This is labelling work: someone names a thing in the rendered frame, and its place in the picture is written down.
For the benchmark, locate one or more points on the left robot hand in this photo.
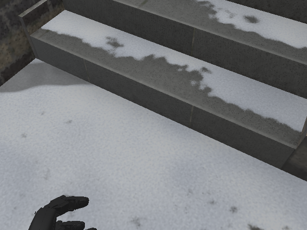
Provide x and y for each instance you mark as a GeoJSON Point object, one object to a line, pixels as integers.
{"type": "Point", "coordinates": [46, 218]}

